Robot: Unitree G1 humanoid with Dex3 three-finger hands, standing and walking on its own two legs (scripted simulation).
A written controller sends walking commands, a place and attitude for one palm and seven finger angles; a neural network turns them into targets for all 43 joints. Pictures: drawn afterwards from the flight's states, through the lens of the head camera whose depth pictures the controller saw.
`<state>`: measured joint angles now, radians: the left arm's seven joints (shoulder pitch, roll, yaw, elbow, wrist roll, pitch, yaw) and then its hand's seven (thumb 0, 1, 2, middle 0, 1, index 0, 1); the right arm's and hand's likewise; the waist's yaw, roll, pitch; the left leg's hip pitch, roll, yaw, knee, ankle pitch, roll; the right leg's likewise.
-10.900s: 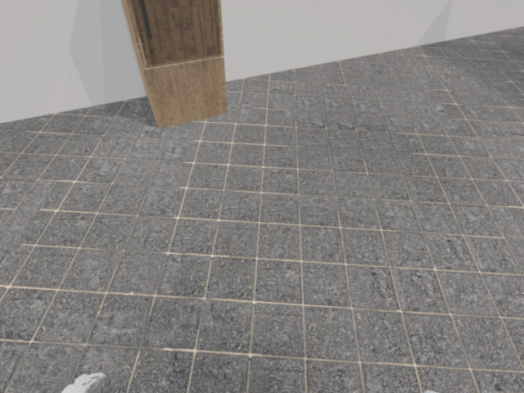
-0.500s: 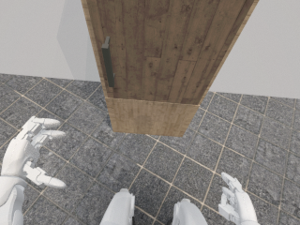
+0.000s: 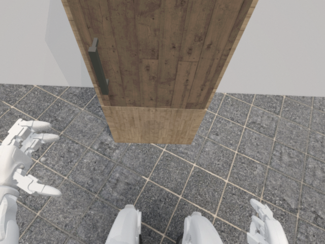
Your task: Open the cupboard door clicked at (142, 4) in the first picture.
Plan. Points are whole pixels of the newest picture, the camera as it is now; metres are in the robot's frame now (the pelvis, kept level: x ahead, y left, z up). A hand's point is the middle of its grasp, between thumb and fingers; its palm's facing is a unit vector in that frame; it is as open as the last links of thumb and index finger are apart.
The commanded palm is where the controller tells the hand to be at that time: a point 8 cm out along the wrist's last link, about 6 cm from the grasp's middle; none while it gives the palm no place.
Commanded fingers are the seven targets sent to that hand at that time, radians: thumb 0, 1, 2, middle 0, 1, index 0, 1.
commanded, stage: raise the hand with hooked fingers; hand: left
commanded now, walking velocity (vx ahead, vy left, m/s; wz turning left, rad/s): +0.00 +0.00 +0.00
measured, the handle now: (101, 69) +0.58 +0.22 +0.01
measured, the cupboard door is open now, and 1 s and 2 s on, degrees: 0 0 0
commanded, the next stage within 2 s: move the hooked fingers beside the handle in 0.14 s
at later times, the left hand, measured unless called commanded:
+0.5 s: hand (53, 147) +0.31 +0.27 +0.03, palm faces +0.02 -1.00 -0.05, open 14.0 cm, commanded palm +0.30 +0.31 +0.04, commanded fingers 0.00 -0.50 0.30 -0.30 -1.20 -0.30 -1.20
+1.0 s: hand (59, 117) +0.40 +0.28 +0.01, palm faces +0.04 -1.00 -0.04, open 14.0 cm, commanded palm +0.39 +0.32 +0.02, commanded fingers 0.00 -0.50 0.30 -0.30 -1.20 -0.30 -1.20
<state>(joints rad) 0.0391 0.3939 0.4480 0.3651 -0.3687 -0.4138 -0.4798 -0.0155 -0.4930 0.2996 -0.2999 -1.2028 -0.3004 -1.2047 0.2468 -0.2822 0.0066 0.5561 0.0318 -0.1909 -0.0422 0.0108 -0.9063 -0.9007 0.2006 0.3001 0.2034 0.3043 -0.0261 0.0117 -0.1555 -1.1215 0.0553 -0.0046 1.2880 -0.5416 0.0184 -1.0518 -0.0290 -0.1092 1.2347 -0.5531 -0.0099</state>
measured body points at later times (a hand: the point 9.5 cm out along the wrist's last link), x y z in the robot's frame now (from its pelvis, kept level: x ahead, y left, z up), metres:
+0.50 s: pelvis -0.01 +0.00 -0.01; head +0.10 +0.02 +0.43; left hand +0.31 +0.32 +0.03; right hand +0.16 -0.26 -0.10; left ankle +0.03 +0.11 -0.62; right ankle +0.02 -0.12 -0.62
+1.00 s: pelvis +0.00 +0.01 -0.01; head +0.14 +0.04 +0.41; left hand +0.39 +0.34 +0.02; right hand +0.09 -0.26 -0.11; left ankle +0.03 +0.11 -0.62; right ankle +0.02 -0.12 -0.62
